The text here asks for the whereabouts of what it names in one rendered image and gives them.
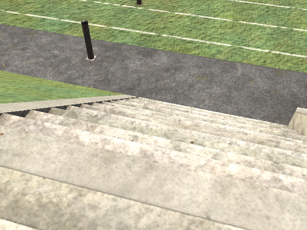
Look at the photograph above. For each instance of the stairs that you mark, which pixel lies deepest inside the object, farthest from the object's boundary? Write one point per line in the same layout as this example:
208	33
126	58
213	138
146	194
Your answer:
250	150

